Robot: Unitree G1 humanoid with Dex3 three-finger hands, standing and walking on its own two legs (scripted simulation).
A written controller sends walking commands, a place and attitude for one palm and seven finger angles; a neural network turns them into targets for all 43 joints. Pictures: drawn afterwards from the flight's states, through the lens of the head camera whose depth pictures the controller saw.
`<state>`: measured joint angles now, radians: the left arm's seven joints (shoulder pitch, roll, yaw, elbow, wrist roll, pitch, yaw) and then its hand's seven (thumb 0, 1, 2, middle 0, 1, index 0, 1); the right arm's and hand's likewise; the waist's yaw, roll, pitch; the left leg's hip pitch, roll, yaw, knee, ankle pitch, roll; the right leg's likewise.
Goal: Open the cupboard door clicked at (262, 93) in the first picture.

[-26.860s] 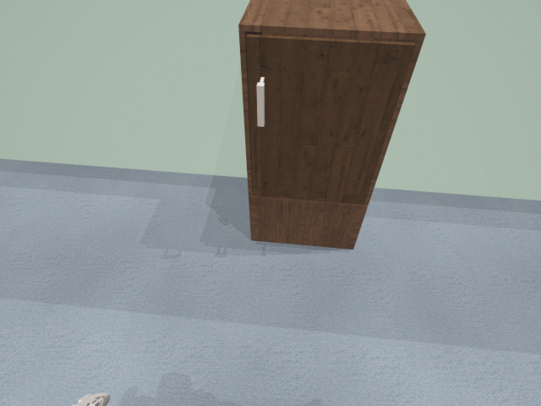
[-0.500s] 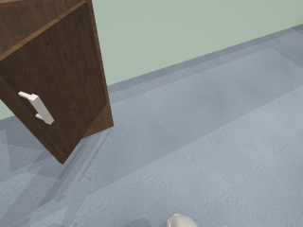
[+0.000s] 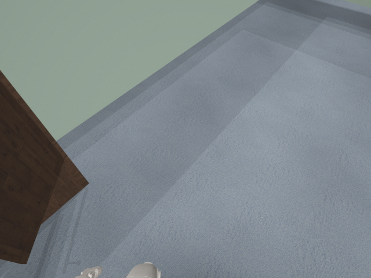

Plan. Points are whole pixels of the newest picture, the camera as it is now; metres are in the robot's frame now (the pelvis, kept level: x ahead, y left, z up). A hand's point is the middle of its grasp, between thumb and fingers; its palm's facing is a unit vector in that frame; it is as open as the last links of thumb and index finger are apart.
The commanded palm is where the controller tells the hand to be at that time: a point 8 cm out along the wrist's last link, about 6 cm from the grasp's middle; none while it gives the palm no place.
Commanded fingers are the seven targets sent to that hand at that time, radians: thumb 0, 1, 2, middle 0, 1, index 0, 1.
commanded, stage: walk to a spot facing it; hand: left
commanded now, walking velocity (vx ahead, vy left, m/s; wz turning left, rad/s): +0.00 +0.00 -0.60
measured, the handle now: out of the picture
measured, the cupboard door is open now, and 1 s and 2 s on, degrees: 40 40 40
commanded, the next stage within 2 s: turn to face it in 1.48 s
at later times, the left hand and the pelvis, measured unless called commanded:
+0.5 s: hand (132, 237) +0.23 +0.15 -0.16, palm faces -0.35 -0.92 -0.17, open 7.4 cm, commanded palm none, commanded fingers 0.00 0.90 0.90 -0.20 -0.30 -0.20 -0.30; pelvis +0.08 +0.00 +0.00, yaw -20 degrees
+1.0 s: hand (180, 203) +0.33 +0.03 -0.16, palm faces -0.42 -0.88 -0.21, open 7.3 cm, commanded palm none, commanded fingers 0.00 0.90 0.90 -0.20 -0.30 -0.20 -0.30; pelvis +0.24 -0.13 +0.01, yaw -30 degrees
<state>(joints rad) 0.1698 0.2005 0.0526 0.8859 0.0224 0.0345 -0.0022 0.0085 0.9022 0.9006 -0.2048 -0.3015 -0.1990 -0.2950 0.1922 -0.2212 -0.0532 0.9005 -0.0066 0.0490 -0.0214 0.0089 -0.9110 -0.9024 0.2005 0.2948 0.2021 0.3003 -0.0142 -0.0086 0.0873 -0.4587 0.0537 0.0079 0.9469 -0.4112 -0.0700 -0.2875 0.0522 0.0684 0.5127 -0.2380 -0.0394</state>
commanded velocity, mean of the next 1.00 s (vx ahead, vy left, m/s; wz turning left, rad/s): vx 0.31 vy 0.00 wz -0.46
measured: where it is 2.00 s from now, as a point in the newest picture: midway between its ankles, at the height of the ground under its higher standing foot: (257, 205)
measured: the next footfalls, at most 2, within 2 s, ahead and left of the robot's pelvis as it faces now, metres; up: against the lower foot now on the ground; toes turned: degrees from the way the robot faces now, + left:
left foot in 0.12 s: +0.06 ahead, +0.13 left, +0.00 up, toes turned -3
right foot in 0.60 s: +0.18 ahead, -0.17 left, +0.00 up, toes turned -31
